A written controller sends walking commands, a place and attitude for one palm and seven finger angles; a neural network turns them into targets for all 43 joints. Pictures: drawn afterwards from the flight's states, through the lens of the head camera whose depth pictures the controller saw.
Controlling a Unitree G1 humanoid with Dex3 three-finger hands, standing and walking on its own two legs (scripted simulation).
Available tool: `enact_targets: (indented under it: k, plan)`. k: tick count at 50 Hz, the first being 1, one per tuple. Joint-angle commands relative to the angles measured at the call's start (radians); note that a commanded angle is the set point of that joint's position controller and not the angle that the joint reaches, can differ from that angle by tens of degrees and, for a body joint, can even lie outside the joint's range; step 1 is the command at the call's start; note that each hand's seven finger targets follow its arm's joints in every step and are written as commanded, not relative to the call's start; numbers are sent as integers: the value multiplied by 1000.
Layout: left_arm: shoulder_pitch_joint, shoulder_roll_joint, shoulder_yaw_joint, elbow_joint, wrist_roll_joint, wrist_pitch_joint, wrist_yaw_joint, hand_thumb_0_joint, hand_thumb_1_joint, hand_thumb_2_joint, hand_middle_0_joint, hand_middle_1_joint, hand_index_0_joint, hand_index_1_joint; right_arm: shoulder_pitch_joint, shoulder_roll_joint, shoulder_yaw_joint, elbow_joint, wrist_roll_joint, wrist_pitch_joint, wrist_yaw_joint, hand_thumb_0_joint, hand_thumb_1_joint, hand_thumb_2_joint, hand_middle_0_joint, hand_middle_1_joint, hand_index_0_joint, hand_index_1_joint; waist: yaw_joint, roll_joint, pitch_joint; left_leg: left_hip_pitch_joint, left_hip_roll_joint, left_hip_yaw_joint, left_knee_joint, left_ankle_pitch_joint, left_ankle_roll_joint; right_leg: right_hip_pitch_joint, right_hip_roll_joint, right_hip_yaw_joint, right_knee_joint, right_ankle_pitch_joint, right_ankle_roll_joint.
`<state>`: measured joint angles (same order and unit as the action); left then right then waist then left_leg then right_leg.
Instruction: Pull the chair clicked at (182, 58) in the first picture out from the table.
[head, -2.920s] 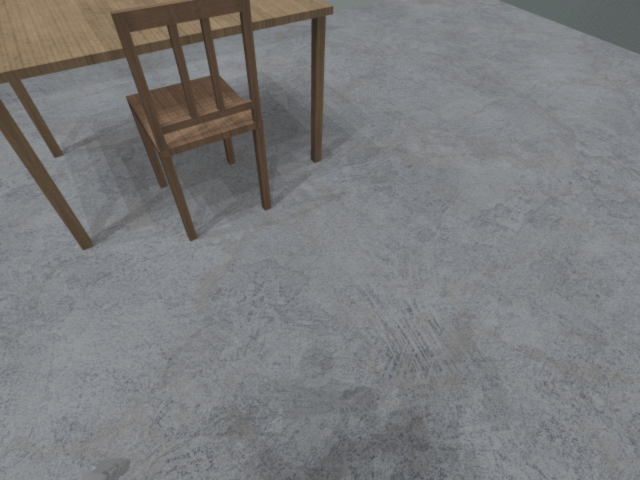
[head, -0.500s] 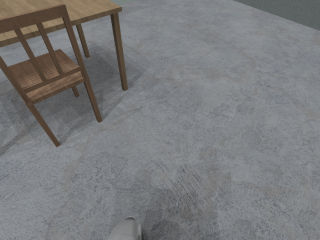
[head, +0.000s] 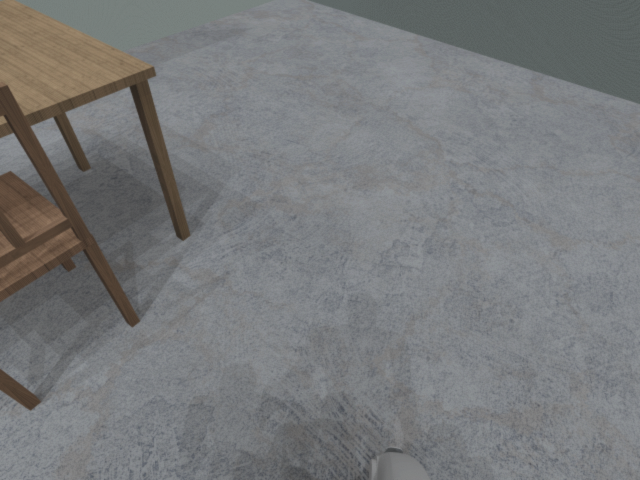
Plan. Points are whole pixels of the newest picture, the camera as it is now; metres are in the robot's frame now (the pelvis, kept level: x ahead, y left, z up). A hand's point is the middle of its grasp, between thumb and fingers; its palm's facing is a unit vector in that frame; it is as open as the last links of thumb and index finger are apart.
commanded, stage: walk to a spot facing it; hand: left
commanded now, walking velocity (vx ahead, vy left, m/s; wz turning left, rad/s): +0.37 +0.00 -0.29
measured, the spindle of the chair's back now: out of the picture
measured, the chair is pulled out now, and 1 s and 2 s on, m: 0.00 0.00 0.00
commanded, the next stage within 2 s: turn to face it in 0.48 s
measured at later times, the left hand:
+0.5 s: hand (242, 404) +0.27 +0.13 -0.17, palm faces -0.03 -0.97 -0.23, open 7.2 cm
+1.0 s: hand (235, 327) +0.41 +0.16 -0.18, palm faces +0.17 -0.96 -0.21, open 7.4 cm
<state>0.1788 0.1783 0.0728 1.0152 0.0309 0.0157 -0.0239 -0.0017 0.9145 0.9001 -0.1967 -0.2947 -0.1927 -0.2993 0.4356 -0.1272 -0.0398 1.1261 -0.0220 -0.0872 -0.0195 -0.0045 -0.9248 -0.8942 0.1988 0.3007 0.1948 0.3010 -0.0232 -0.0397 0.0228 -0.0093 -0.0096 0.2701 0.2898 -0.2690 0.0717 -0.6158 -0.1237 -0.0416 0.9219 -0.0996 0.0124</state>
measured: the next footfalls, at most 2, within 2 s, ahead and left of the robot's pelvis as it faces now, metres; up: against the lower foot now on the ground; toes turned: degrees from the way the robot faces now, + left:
right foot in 0.22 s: +0.24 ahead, -0.13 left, +0.00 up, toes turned -13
left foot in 0.72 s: +0.46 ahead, +0.07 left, +0.00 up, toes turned +8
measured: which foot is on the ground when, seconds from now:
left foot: down 0.00-0.22, up 0.24-0.70, down 0.72-1.00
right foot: up 0.00-0.20, down 0.22-0.72, up 0.74-1.00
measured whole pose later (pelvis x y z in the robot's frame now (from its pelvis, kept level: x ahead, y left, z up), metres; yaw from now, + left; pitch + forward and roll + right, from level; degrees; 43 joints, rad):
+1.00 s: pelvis +0.35 -0.03 -0.01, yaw +6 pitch +0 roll -1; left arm 0.18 0.18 0.07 0.95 0.01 0.02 0.02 0.00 0.91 0.90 -0.20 -0.30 -0.20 -0.30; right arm 0.16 -0.19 -0.06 0.98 -0.03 0.02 0.00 -0.01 -0.94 -0.89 0.20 0.30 0.20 0.30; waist 0.00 0.00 0.08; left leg -0.36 -0.01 0.04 0.51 -0.15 0.05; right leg -0.45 -0.09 -0.03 0.92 -0.43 0.07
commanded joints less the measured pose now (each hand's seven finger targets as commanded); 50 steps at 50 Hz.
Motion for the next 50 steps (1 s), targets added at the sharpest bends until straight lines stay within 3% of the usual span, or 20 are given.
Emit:
enact_targets:
  k: [1, 4, 7, 9, 10, 11, 12, 13, 16, 19, 25, 31, 34, 35, 36, 37, 38, 40, 43, 50]
  plan:
    - [-116, -4, -13, -76, 0, -22, -2, 0, 900, 900, -200, -300, -200, -300, 152, -99, -11, 5, -2, -12, -12, 0, -900, -900, 200, 300, 200, 300, -40, 125, 127, 63, 306, -134, -111, 435, 46, -88, 17, -59, -143, -11, -15]
    - [-170, -5, -17, -90, -2, -30, 1, 0, 900, 900, -200, -300, -200, -300, 195, -95, -6, 28, -8, -3, -12, 0, -900, -900, 200, 300, 200, 300, -60, 149, 149, 81, 322, -119, -81, 504, 49, -50, 38, -82, -206, -67, -41]
    - [-130, 0, -17, -82, -1, -40, 3, 0, 900, 900, -200, -300, -200, -300, 188, -109, -6, 38, -9, 2, -15, 0, -900, -900, 200, 300, 200, 300, -27, 163, 110, 125, 329, -70, 33, 789, 44, 62, 96, -133, -287, -155, -79]
    - [44, 30, -8, -30, 1, -53, 10, 0, 900, 900, -200, -300, -200, -300, 152, -135, -11, 31, -2, 7, -14, 0, -900, -900, 200, 300, 200, 300, 53, 141, 8, 112, 318, -40, 240, 962, 20, 281, 150, -166, -356, -150, -107]
    - [187, 60, 7, 15, 5, -63, 13, 0, 900, 900, -200, -300, -200, -300, 113, -146, -17, 17, 5, 7, -11, 0, -900, -900, 200, 300, 200, 300, 124, 130, -84, -1, 286, -7, 426, 877, -10, 511, 135, -142, -409, -48, -126]
    - [316, 150, 32, 51, 7, -77, 24, 0, 900, 900, -200, -300, -200, -300, 112, -109, -12, -10, 19, 4, 2, 0, -900, -900, 200, 300, 200, 300, 169, -14, -199, -287, 217, 16, 693, 545, -49, 816, -69, 103, -419, 9, -202]
    - [396, 229, 48, 70, -10, -78, 32, 0, 900, 900, -200, -300, -200, -300, 108, -63, -4, -37, 25, -3, 1, 0, -900, -900, 200, 300, 200, 300, 156, -145, -278, -542, 52, -39, 1010, -270, -96, 986, -311, 528, -513, 215, -334]
    - [353, 238, 48, 66, -26, -74, 37, 0, 900, 900, -200, -300, -200, -300, 28, -81, -11, -51, 23, 2, -1, 0, -900, -900, 200, 300, 200, 300, 152, -46, -209, -616, 83, -183, 1123, -272, -66, 907, -322, 508, -580, 209, -354]
    - [168, 101, 5, 34, -21, -84, 44, 0, 900, 900, -200, -300, -200, -300, -46, -33, -15, -55, 7, 29, 6, 0, -900, -900, 200, 300, 200, 300, 51, 49, 40, -568, 183, -248, 1035, -67, -67, 465, -219, 259, -680, 63, -220]
    - [154, 34, -7, 32, -4, -105, 49, 0, 900, 900, -200, -300, -200, -300, 29, 7, -17, -37, -5, 58, 11, 0, -900, -900, 200, 300, 200, 300, -12, 4, 53, -505, 180, -231, 909, -25, -84, 356, -152, 106, -705, 143, -180]
    - [178, 67, -15, 48, -10, -110, 41, 0, 900, 900, -200, -300, -200, -300, -157, -16, -14, -103, 0, 63, 38, 0, -900, -900, 200, 300, 200, 300, 11, -75, 93, -528, 174, -184, 594, 103, -107, 381, -114, 9, -715, 157, -163]
    - [248, 100, -16, 79, -5, -101, 50, 0, 900, 900, -200, -300, -200, -300, -293, -51, -6, -147, 2, 52, 44, 0, -900, -900, 200, 300, 200, 300, 44, -47, 96, -479, 116, -142, 394, 87, -73, 549, -147, -30, -618, 410, -130]
    - [233, 125, -12, 73, -10, -87, 58, 0, 900, 900, -200, -300, -200, -300, -119, -121, -21, -106, -5, 50, 32, 0, -900, -900, 200, 300, 200, 300, -39, 4, -27, -214, 63, -131, 239, 229, -45, 568, -114, -121, -301, 563, -63]
    - [239, 110, -11, 52, -22, -82, 57, 0, 900, 900, -200, -300, -200, -300, -8, -196, -36, -90, -14, 45, 23, 0, -900, -900, 200, 300, 200, 300, -78, 141, -133, 16, 172, -259, 225, 568, 12, 415, -38, -168, -76, 329, -8]
    - [272, 60, -24, 23, -42, -81, 50, 0, 900, 900, -200, -300, -200, -300, 62, -292, -53, -86, -8, 43, 13, 0, -900, -900, 200, 300, 200, 300, -76, 371, -233, 222, 437, -582, 213, 1047, 169, 153, 95, -155, 243, -446, 40]
    - [223, 89, -19, -2, -31, -73, 59, 0, 900, 900, -200, -300, -200, -300, 51, -300, -46, -79, 11, 56, 8, 0, -900, -900, 200, 300, 200, 300, -68, 279, -258, 158, 473, -586, 161, 1012, 222, 149, 86, -29, 364, -574, 24]
    - [172, 78, -15, -15, -28, -63, 62, 0, 900, 900, -200, -300, -200, -300, -21, -274, -46, -94, 10, 55, 3, 0, -900, -900, 200, 300, 200, 300, -49, 205, -170, 57, 443, -557, 115, 815, 209, 99, 53, 0, 383, -509, 28]
    - [127, 67, -4, -23, -18, -45, 51, 0, 900, 900, -200, -300, -200, -300, -163, -210, -32, -147, 7, 55, -3, 0, -900, -900, 200, 300, 200, 300, -3, 159, -51, -158, 361, -497, 59, 552, 140, 97, 4, 35, 320, -409, 46]
    - [173, 44, 1, -28, -18, -10, 47, 0, 900, 900, -200, -300, -200, -300, -249, -208, -35, -182, 2, 65, 2, 0, -900, -900, 200, 300, 200, 300, 37, 168, -56, -297, 275, -416, 13, 328, 96, 208, 22, 10, 171, -343, 55]
    - [96, 62, 15, -113, -14, 7, 50, 0, 900, 900, -200, -300, -200, -300, -270, -251, -71, -227, -8, 99, 15, 0, -900, -900, 200, 300, 200, 300, 20, 177, -68, -348, 243, -540, -2, 24, 98, 276, 64, -9, -111, -312, 56]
